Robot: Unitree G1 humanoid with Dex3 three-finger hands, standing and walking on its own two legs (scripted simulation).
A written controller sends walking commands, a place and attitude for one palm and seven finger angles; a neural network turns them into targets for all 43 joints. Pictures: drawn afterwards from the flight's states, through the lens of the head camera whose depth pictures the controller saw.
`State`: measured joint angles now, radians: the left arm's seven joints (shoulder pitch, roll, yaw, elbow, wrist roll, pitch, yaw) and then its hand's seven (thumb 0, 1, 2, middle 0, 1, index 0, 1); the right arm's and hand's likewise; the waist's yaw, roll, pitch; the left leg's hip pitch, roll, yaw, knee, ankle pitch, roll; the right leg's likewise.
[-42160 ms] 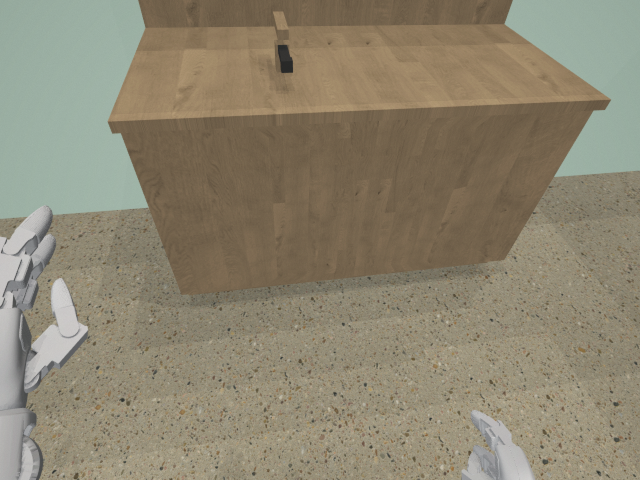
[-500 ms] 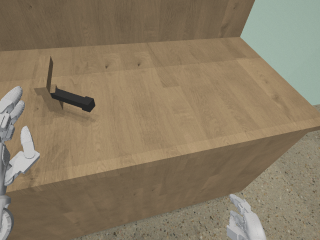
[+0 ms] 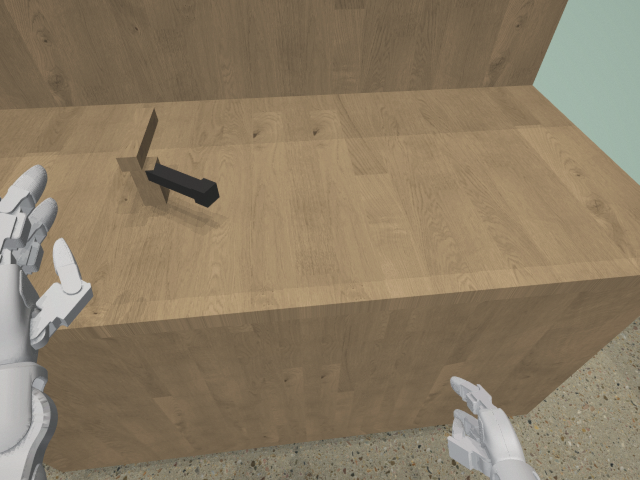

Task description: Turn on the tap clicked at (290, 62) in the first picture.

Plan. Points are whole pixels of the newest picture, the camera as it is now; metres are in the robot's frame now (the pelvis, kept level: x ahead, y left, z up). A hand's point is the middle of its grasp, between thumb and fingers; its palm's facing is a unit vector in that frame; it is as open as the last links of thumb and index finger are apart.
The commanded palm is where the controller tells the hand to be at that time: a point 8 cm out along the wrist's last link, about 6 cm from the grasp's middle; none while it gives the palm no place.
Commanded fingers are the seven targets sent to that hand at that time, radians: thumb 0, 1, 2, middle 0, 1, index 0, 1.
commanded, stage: turn the palm inward beside the body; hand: left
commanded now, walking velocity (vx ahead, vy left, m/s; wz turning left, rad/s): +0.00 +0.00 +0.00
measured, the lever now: (205, 192) +0.46 +0.25 +0.10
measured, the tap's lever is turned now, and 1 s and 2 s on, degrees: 55 55 55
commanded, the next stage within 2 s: reach beside the lever's end, fingers flat in 1.74 s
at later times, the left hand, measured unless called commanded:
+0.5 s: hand (152, 300) +0.23 +0.21 +0.16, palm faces +0.46 -0.83 -0.31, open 7.4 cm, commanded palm +0.18 +0.25 +0.18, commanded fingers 0.00 0.90 0.90 -0.20 -0.30 -0.20 -0.30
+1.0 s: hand (129, 307) +0.22 +0.23 +0.15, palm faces +0.42 -0.89 -0.19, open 7.4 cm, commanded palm +0.17 +0.28 +0.17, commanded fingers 0.00 0.90 0.90 -0.20 -0.30 -0.20 -0.30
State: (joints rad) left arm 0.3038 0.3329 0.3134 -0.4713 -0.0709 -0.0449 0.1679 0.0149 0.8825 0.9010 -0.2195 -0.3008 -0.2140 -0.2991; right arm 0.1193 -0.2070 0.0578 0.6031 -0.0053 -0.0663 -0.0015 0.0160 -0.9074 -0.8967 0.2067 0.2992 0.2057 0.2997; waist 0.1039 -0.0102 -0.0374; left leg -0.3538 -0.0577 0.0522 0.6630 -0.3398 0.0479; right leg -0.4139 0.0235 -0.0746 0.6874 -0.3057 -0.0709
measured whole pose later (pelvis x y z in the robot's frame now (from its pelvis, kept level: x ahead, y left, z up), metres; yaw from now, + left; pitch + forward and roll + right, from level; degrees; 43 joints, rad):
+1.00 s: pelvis +0.05 +0.00 +0.00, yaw +1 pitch +2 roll +1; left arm 0.53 0.25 0.25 -0.51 -0.24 0.03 0.09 0.01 0.89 0.90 -0.21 -0.30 -0.21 -0.30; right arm 0.20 -0.24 0.02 0.66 0.06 -0.26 -0.09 0.02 -0.91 -0.90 0.20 0.30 0.20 0.30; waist 0.09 0.06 -0.09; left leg -0.39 0.00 -0.05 0.70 -0.34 -0.03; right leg -0.35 0.02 -0.10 0.71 -0.40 -0.07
